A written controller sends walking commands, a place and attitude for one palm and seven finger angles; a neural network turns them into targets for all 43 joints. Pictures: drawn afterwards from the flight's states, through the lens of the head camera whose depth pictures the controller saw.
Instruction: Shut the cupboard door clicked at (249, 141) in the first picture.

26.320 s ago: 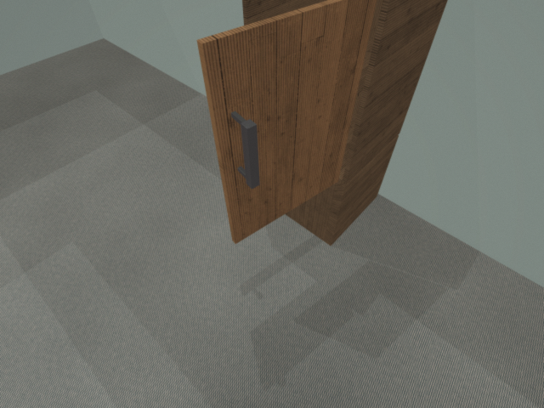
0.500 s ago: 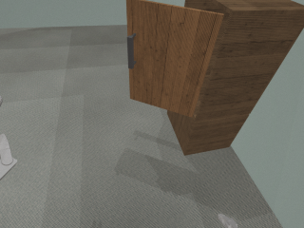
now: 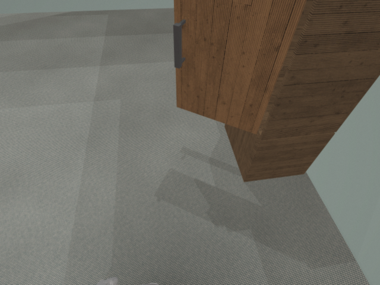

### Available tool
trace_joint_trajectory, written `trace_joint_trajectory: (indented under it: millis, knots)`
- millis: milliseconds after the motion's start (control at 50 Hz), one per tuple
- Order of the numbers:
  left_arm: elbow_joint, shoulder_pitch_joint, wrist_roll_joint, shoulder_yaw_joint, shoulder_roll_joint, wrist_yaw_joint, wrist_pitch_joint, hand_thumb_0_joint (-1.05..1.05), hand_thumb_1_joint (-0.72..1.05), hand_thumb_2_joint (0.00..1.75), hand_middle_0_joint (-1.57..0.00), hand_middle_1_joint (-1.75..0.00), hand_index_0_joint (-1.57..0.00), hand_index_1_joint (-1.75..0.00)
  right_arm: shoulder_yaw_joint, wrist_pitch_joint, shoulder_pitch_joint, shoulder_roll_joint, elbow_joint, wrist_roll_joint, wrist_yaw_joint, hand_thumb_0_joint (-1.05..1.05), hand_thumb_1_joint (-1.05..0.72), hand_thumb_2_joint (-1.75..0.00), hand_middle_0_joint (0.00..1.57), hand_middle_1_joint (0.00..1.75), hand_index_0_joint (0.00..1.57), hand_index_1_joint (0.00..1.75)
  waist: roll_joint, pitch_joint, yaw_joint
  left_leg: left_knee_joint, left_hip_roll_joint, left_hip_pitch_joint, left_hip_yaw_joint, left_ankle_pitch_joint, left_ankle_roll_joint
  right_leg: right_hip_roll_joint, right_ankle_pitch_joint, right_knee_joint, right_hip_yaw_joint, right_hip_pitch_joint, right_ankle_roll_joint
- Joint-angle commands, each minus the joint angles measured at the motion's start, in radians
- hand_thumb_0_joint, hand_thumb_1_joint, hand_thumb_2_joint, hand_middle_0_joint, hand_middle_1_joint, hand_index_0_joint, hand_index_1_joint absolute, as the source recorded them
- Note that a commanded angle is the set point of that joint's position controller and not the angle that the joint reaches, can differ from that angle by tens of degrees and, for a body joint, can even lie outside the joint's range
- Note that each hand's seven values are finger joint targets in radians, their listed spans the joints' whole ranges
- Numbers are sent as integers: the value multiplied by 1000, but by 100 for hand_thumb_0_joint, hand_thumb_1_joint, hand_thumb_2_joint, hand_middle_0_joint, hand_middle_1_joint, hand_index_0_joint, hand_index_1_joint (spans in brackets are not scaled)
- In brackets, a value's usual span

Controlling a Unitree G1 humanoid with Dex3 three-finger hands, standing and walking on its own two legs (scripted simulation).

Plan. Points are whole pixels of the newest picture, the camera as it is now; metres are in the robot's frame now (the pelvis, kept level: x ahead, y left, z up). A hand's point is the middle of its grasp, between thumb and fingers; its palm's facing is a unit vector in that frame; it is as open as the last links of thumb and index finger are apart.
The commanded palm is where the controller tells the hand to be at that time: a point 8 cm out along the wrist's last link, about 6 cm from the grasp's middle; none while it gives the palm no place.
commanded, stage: let the arm hang, fingers relaxed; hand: left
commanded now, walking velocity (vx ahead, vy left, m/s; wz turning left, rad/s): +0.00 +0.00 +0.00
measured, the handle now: (180, 44) +0.94 +0.06 +0.03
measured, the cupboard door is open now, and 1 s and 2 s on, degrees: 55 55 55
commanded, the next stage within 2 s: look to check the result in 0.78 s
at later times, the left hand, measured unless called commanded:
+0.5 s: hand out of the picture +0.00 +0.19 -0.16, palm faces -0.01 -0.98 -0.18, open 7.4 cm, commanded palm none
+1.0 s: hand out of the picture +0.00 +0.20 -0.16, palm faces -0.02 -0.98 -0.19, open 7.4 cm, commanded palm none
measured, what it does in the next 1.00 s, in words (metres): stands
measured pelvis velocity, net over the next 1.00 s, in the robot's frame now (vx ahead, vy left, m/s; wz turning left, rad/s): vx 0.02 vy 0.03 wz -0.05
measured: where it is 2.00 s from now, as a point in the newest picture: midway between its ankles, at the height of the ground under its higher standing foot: outside the picture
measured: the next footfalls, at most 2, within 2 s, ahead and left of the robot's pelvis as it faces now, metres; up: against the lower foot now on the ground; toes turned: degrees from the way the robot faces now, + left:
none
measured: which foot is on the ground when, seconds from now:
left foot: down 0.00-1.00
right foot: down 0.00-1.00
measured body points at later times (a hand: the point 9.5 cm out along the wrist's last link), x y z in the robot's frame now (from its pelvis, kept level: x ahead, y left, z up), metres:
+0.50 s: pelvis +0.02 +0.02 +0.02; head +0.02 +0.02 +0.47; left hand +0.00 +0.24 -0.15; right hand -0.01 -0.19 -0.15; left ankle +0.06 +0.13 -0.73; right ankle +0.01 -0.10 -0.73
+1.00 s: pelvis +0.02 +0.03 +0.02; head +0.03 +0.03 +0.47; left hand +0.00 +0.25 -0.15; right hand -0.01 -0.18 -0.15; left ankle +0.06 +0.13 -0.73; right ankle +0.01 -0.10 -0.73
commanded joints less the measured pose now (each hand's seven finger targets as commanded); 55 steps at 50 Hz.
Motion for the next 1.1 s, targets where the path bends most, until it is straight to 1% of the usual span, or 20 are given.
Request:
trace_joint_trajectory:
  millis: [0, 40, 60, 80, 100, 180, 280, 320, 360, 440, 520, 560, 680, 720, 780, 860, 880, 960, 1020, 1080]
  knots:
    - [35, 1, 17, 31, 160, 9, -37, 0, 90, 90, -20, -30, -20, -30, -34, -35, 58, -65, 30, 1, -13, 0, -90, -90, 20, 30, 20, 30, 61, -151, 5, -116, 50, 198, -23, 176, 8, -143, 206, -234, 161, 37, -38]
    - [88, 11, 14, 26, 161, 9, -26, 0, 90, 90, -20, -30, -20, -30, -36, -31, 48, -67, 65, 4, -18, 0, -90, -90, 20, 30, 20, 30, 79, -104, 17, -162, 65, 174, -38, 105, 11, -119, 71, -272, 146, 36, -25]
    - [114, 18, 14, 24, 161, 9, -23, 0, 90, 90, -20, -30, -20, -30, -38, -29, 47, -70, 79, 6, -20, 0, -90, -90, 20, 30, 20, 30, 70, -61, 23, -179, 70, 166, -42, 103, 13, -110, 63, -281, 140, 24, -24]
    - [139, 24, 13, 22, 158, 8, -20, 0, 90, 90, -20, -30, -20, -30, -36, -29, 60, -64, 97, 6, -22, 0, -90, -90, 20, 30, 20, 30, 62, -48, 22, -206, 74, 155, -48, 75, 17, -107, 45, -290, 134, 37, -22]
    - [161, 28, 11, 19, 152, 7, -19, 0, 90, 90, -20, -30, -20, -30, -36, -29, 72, -62, 115, 6, -24, 0, -90, -90, 20, 30, 20, 30, 36, -35, 23, -226, 76, 146, -50, 56, 19, -101, 37, -296, 133, 48, -20]
    - [234, 65, 9, 12, 146, 8, -22, 0, 90, 90, -20, -30, -20, -30, -33, -36, 107, -55, 167, 12, -29, 0, -90, -90, 20, 30, 20, 30, 1, -36, 27, -248, 79, 176, -33, 97, 21, -106, 86, -302, 125, 79, -18]
    - [288, 96, 10, 6, 134, 12, -21, 0, 90, 90, -20, -30, -20, -30, -29, -36, 133, -44, 210, 14, -31, 0, -90, -90, 20, 30, 20, 30, -3, 1, 28, -271, 79, 183, -27, 74, 23, -103, 69, -307, 122, 66, -13]
    - [302, 107, 9, 3, 125, 13, -22, 0, 90, 90, -20, -30, -20, -30, -28, -37, 140, -41, 223, 15, -33, 0, -90, -90, 20, 30, 20, 30, -5, 0, 27, -276, 79, 193, -26, 68, 24, -101, 69, -305, 127, 62, -11]
    - [311, 119, 11, 2, 124, 15, -21, 0, 90, 90, -20, -30, -20, -30, -29, -35, 147, -37, 231, 17, -32, 0, -90, -90, 20, 30, 20, 30, -5, 28, 29, -283, 78, 180, -25, 47, 26, -98, 55, -306, 126, 51, -10]
    - [325, 136, 12, 2, 106, 18, -20, 0, 90, 90, -20, -30, -20, -30, -29, -34, 154, -23, 242, 15, -33, 0, -90, -90, 20, 30, 20, 30, -4, 53, 27, -297, 73, 170, -27, 7, 28, -98, 32, -304, 127, 32, -6]
    - [329, 148, 14, 3, 95, 19, -21, 0, 90, 90, -20, -30, -20, -30, -31, -35, 162, -17, 244, 15, -33, 0, -90, -90, 20, 30, 20, 30, 8, 54, 25, -300, 73, 166, -27, -13, 29, -94, 33, -295, 128, 25, -4]
    - [330, 161, 15, 3, 90, 21, -23, 0, 90, 90, -20, -30, -20, -30, -32, -38, 162, -17, 242, 16, -34, 0, -90, -90, 20, 30, 20, 30, 17, 44, 28, -296, 74, 176, -28, 9, 32, -95, 55, -289, 126, 28, -5]
    - [331, 163, 17, 5, 80, 22, -22, 0, 90, 90, -20, -30, -20, -30, -34, -39, 165, -12, 242, 14, -34, 0, -90, -90, 20, 30, 20, 30, 29, 57, 25, -314, 77, 158, -39, -37, 34, -91, 48, -279, 123, 24, -2]
    - [330, 162, 17, 5, 78, 21, -23, 0, 90, 90, -20, -30, -20, -30, -35, -40, 168, -16, 240, 14, -34, 0, -90, -90, 20, 30, 20, 30, 18, 61, 26, -319, 78, 151, -44, -43, 35, -89, 55, -272, 120, 27, 0]
    - [332, 165, 16, 6, 78, 22, -25, 0, 90, 90, -20, -30, -20, -30, -36, -43, 167, -19, 239, 15, -34, 0, -90, -90, 20, 30, 20, 30, 16, 34, 25, -312, 78, 170, -42, -17, 37, -93, 68, -270, 120, 36, 0]
    - [327, 165, 18, 6, 84, 22, -24, 0, 90, 90, -20, -30, -20, -30, -38, -42, 163, -29, 235, 16, -33, 0, -90, -90, 20, 30, 20, 30, 22, 50, 27, -320, 81, 166, -47, -37, 38, -90, 62, -269, 122, 27, 0]
    - [328, 160, 17, 7, 87, 21, -24, 0, 90, 90, -20, -30, -20, -30, -37, -42, 166, -27, 236, 15, -33, 0, -90, -90, 20, 30, 20, 30, 5, 50, 25, -323, 82, 160, -49, -40, 38, -90, 60, -269, 123, 30, 1]
    - [328, 159, 17, 7, 98, 21, -27, 0, 90, 90, -20, -30, -20, -30, -39, -44, 159, -38, 235, 17, -32, 0, -90, -90, 20, 30, 20, 30, -3, 30, 27, -308, 80, 187, -39, 0, 39, -94, 74, -273, 125, 37, -1]
    - [325, 147, 16, 7, 106, 21, -28, 0, 90, 90, -20, -30, -20, -30, -38, -44, 152, -41, 237, 16, -31, 0, -90, -90, 20, 30, 20, 30, -4, 42, 25, -306, 77, 188, -33, 11, 37, -99, 72, -278, 130, 31, -1]
    - [322, 134, 15, 9, 119, 21, -30, 0, 90, 90, -20, -30, -20, -30, -40, -44, 148, -45, 237, 17, -30, 0, -90, -90, 20, 30, 20, 30, -19, 30, 22, -295, 78, 201, -28, 39, 36, -102, 81, -281, 130, 39, -2]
